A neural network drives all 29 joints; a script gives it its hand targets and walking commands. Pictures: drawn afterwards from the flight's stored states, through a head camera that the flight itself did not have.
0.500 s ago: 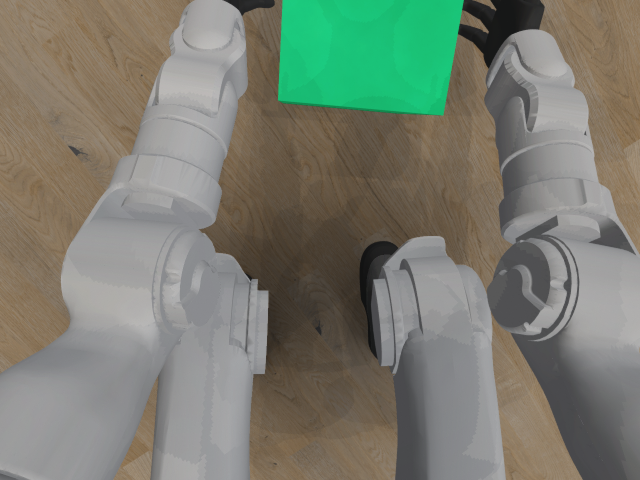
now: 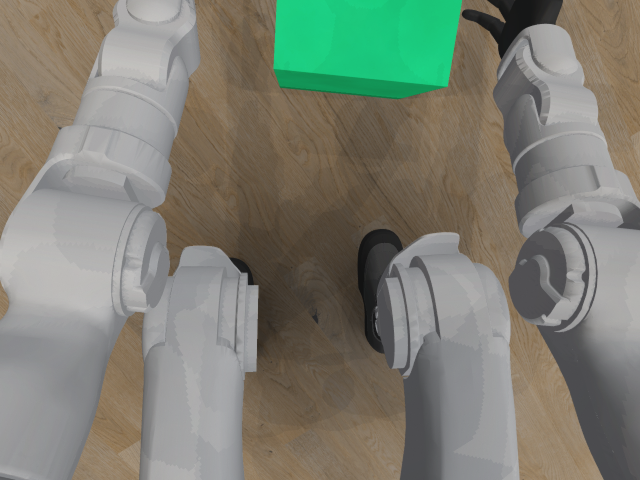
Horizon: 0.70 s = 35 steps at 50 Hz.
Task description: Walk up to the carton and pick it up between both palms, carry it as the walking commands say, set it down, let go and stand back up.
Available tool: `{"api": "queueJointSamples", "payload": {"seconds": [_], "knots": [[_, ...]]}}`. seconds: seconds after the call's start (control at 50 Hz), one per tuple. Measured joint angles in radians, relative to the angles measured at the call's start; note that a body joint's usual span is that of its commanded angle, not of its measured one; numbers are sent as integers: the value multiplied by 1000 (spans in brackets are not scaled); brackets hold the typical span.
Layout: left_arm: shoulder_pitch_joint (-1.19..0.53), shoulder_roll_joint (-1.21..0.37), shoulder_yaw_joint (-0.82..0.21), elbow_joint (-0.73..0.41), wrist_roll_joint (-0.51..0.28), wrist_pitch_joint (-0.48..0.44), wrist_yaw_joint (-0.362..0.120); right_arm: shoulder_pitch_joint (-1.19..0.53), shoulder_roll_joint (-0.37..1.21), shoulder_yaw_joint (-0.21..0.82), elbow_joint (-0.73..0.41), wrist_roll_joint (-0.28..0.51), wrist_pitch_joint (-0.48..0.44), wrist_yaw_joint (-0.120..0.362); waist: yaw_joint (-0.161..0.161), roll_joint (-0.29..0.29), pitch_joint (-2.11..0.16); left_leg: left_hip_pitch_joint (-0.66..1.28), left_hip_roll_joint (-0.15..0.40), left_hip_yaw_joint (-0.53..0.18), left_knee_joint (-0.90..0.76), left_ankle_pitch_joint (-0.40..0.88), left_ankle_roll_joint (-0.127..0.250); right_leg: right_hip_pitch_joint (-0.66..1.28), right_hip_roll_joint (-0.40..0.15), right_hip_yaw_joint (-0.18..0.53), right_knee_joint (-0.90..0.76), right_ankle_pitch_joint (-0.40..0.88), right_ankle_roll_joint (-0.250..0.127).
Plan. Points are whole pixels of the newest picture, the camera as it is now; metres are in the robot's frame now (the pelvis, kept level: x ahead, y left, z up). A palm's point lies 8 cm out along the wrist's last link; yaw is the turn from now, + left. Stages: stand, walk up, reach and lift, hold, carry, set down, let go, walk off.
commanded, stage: set down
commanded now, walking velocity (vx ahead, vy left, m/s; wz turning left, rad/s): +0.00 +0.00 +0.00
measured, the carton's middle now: (357, 3) +0.55 -0.08 -0.28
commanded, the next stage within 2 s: let go in 1.58 s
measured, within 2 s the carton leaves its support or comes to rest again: neither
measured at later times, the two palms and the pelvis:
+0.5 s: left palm out of the picture +0.57 +0.08 -0.10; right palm out of the picture +0.52 -0.23 -0.11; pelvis +0.00 +0.00 +0.03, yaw +0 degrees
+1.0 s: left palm out of the picture +0.58 +0.09 +0.04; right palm out of the picture +0.52 -0.24 +0.04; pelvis +0.02 +0.00 +0.15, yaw +0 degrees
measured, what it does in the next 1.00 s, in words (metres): rises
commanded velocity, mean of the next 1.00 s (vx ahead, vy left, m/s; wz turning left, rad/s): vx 0.00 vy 0.00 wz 0.00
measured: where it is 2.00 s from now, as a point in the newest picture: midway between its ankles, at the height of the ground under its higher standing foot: (306, 325)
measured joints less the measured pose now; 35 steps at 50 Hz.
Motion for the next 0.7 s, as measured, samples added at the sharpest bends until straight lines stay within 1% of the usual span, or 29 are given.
{"api": "queueJointSamples", "payload": {"seconds": [0.06, 0.12, 0.18, 0.24, 0.32, 0.38, 0.5, 0.7], "knots": [[-12, 27, -41, 20, -48, -4, -8, -7, -18, 36, 15, 33, -6, 1, -4, 3, -1, -8, 6, 2, 1, 8, 2, -7, -8, -5, 3, 5, -8], [-24, 36, -66, 29, -75, -7, -11, -11, -30, 63, 19, 60, -7, 0, -6, 2, -4, -15, 14, 3, 3, 14, 3, -13, -14, -11, 5, 11, -14], [-36, 33, -79, 19, -84, -5, -6, -13, -36, 81, 5, 84, -4, -5, -4, 0, -8, -19, 20, 2, 1, 19, 4, -18, -16, -15, 2, 18, -19], [-39, 28, -83, -14, -84, 4, 5, -10, -36, 94, -30, 104, 5, -17, 0, -5, -19, -22, 26, 2, -7, 25, 4, -22, -14, -17, -8, 27, -20], [-24, 23, -71, -52, -75, 22, 20, -5, -22, 101, -77, 114, 22, -36, 4, -3, -52, -17, 39, 9, -29, 29, 9, -22, -2, -11, -31, 38, -16], [-4, 14, -52, -62, -67, 34, 26, 8, -7, 94, -101, 100, 33, -44, 4, 5, -88, -7, 45, 17, -55, 31, 16, -14, 4, -2, -55, 41, -12], [43, -14, -3, -91, -41, 55, 32, 63, 25, 61, -165, 48, 61, -50, 5, 17, -173, 25, 52, 26, -126, 34, 24, 15, 9, 8, -121, 41, -8], [123, -55, 78, -158, 17, 91, 31, 159, 66, 16, -268, -26, 109, -43, 6, 24, -315, 93, 53, 25, -283, 48, 27, 82, 12, 16, -266, 45, -11]]}}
